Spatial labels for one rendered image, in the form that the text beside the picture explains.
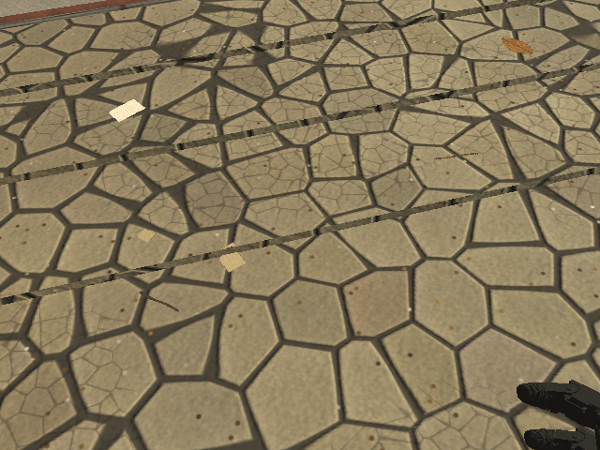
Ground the robot right hand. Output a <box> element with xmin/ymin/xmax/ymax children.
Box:
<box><xmin>517</xmin><ymin>380</ymin><xmax>600</xmax><ymax>450</ymax></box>

